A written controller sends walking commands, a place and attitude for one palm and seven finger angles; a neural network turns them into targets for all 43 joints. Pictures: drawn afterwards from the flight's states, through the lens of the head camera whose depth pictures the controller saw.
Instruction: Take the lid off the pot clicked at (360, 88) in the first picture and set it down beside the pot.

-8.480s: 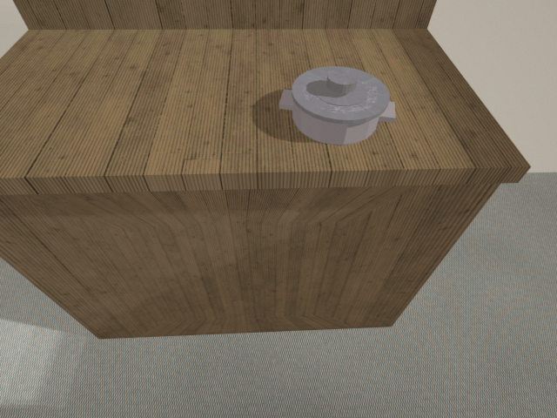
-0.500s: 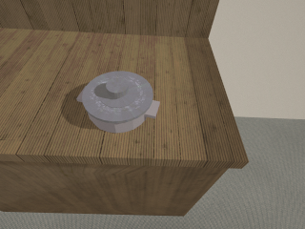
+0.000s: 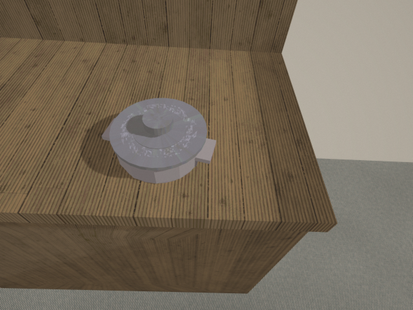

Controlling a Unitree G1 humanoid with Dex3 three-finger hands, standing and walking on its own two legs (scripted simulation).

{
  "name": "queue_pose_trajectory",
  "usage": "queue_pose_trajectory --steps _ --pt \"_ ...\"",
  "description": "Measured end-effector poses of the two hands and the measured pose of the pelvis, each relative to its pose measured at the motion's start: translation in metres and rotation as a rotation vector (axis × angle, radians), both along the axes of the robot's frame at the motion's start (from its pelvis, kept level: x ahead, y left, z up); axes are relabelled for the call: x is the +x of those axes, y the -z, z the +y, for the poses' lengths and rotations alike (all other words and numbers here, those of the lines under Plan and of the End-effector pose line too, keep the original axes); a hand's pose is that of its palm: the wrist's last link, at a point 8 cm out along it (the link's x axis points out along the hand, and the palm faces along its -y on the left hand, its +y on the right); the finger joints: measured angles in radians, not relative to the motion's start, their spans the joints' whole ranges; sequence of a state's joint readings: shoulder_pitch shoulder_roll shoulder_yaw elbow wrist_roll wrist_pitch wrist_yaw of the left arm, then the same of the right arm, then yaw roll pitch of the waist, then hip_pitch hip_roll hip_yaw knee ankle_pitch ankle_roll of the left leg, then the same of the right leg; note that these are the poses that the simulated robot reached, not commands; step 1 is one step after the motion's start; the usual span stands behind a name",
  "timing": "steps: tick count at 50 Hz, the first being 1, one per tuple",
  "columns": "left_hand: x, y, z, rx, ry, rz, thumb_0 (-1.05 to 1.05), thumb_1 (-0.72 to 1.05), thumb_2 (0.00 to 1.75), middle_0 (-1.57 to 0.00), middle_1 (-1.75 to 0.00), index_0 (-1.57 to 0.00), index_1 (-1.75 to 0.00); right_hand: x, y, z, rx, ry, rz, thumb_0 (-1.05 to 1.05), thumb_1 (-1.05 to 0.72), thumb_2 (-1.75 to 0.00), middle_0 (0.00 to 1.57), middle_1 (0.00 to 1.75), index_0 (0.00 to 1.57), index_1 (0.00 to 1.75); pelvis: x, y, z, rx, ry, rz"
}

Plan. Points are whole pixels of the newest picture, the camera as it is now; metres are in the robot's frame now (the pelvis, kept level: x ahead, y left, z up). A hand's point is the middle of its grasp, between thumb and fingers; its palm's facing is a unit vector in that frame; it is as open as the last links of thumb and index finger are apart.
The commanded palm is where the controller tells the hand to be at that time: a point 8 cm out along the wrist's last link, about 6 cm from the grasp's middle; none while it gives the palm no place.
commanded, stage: look again from close up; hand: left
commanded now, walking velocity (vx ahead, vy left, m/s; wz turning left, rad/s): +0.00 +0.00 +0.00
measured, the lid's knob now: (158, 121) +0.40 +0.12 +0.15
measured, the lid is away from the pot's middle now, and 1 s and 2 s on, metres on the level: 0.00 0.00 0.00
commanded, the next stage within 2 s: shuffle to correct the standing spot in 0.78 s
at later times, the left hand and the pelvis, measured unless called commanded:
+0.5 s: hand out of the picture -0.02 +0.16 -0.19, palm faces +0.03 -0.99 -0.14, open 7.4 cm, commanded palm none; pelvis +0.00 +0.01 +0.00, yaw +0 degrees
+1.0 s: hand out of the picture -0.03 +0.17 -0.19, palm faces +0.03 -0.99 -0.13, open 7.4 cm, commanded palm none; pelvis -0.01 +0.02 +0.00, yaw +0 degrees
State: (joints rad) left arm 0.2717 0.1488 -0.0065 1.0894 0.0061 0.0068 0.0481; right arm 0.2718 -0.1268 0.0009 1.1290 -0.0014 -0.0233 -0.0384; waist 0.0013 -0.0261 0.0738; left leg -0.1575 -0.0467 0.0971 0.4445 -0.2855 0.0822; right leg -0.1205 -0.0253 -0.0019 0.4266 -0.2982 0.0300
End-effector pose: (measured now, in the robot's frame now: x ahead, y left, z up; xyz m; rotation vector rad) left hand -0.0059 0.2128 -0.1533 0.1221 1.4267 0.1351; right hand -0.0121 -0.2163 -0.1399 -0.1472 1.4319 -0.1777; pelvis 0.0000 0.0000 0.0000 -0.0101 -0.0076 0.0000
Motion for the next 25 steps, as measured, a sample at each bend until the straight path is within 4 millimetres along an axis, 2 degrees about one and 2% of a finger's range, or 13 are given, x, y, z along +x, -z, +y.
queue_pose_trajectory --steps 25 --pt "-0.016 0.004 0.0 -0.03 -0.013 0.033 0.0 0.91 0.9 -0.19 -0.3 -0.19 -0.3 -0.01 -0.001 0.015 0.0 0.007 0.014 0.01 -0.93 -0.89 0.2 0.3 0.2 0.29 -0.003 0.0 0.011 -0.004 -0.001 -0.001"
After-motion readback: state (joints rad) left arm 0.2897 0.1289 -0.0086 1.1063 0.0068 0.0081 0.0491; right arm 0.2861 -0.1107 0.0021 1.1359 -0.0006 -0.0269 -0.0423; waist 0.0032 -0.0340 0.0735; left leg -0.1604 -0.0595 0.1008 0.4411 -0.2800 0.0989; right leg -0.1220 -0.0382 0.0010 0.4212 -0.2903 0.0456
